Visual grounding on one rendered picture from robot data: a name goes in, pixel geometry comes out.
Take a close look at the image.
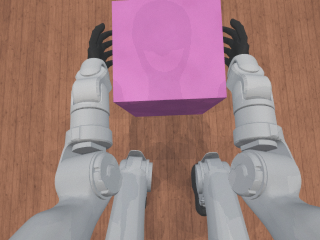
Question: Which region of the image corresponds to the robot left forearm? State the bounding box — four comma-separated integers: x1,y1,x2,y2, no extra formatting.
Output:
54,58,113,190

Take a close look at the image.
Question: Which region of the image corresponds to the robot right upper arm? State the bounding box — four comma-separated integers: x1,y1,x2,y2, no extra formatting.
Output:
228,149,320,240

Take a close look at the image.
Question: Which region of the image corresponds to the left robot hand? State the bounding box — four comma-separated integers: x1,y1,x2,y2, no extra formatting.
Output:
87,23,113,69

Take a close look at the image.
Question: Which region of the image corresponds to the robot left upper arm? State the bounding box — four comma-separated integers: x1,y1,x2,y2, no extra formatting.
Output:
8,151,123,240

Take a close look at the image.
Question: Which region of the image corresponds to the right robot hand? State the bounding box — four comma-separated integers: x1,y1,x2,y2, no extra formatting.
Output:
222,18,250,68

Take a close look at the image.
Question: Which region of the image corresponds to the right robot foot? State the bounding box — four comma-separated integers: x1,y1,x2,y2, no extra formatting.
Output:
191,163,207,217

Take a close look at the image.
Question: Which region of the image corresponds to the carton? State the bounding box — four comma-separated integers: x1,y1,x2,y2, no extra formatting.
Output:
112,0,227,117

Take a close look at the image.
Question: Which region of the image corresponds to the robot right forearm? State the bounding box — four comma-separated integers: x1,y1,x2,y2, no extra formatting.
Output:
226,54,296,163

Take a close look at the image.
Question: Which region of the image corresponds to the left robot shin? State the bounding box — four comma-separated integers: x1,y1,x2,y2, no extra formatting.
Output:
119,150,147,197

